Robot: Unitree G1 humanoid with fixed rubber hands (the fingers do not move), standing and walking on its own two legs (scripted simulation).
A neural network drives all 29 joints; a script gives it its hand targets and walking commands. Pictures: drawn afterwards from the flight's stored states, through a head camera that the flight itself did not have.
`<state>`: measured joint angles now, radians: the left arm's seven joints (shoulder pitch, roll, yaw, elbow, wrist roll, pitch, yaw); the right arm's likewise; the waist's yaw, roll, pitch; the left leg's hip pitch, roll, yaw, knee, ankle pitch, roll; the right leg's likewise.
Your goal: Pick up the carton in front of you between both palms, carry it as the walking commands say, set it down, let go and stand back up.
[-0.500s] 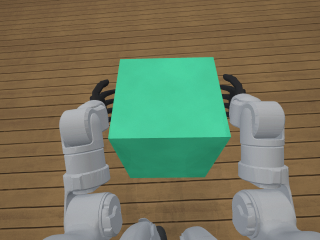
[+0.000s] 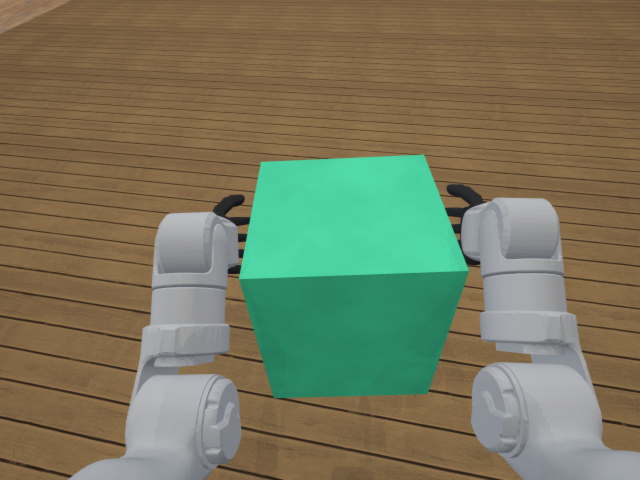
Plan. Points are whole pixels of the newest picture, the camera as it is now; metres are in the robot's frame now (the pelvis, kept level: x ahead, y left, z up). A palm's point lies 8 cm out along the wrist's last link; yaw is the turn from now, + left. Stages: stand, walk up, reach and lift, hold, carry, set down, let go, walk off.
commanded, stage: carry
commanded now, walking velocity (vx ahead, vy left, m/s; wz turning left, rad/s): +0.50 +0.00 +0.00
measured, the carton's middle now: (346, 280) +0.36 +0.02 +0.07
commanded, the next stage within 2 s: none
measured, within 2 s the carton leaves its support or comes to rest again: neither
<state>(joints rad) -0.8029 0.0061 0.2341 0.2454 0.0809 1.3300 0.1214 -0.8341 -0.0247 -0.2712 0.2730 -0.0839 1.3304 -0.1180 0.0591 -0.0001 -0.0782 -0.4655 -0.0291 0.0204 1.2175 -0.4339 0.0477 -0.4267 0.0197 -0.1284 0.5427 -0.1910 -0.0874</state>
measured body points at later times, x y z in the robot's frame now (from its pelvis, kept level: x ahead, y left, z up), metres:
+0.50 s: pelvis +0.29 +0.05 +0.02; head +0.31 +0.06 +0.47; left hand +0.59 +0.19 +0.08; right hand +0.57 -0.12 +0.08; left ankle +0.30 +0.13 -0.73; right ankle +0.23 -0.07 -0.66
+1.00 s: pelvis +0.57 -0.01 +0.02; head +0.56 -0.02 +0.47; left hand +0.83 +0.15 +0.08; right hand +0.85 -0.15 +0.08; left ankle +0.59 +0.13 -0.67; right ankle +0.57 -0.09 -0.73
